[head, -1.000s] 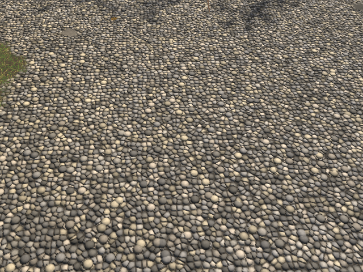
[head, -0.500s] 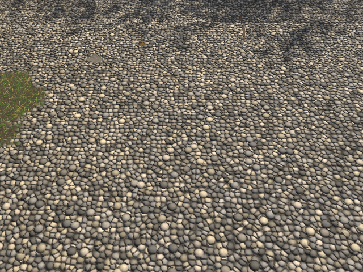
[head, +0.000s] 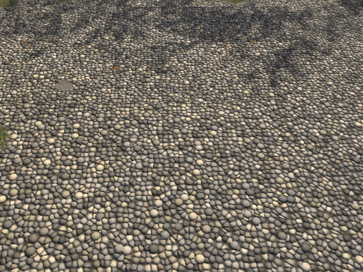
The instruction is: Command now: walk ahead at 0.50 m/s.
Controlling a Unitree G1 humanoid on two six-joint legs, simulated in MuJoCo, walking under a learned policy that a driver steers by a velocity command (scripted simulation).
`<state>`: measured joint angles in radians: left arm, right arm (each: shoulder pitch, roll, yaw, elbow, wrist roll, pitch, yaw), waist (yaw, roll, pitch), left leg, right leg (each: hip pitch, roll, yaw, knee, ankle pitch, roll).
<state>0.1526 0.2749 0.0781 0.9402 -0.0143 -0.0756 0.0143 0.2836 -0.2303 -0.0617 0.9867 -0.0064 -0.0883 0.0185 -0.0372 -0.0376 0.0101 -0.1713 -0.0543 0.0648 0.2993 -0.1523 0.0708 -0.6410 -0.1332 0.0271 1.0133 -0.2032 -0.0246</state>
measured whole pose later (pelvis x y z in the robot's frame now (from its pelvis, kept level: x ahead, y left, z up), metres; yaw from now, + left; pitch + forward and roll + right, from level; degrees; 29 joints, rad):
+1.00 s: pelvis +0.58 +0.00 -0.01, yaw +0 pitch +1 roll +0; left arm 0.24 0.27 0.07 0.98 -0.03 -0.09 0.01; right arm 0.20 -0.24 -0.06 0.94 -0.01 -0.09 0.03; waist -0.01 -0.03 0.03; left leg -0.30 -0.03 0.07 0.43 -0.15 0.06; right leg -0.48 -0.08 0.02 1.16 -0.34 -0.05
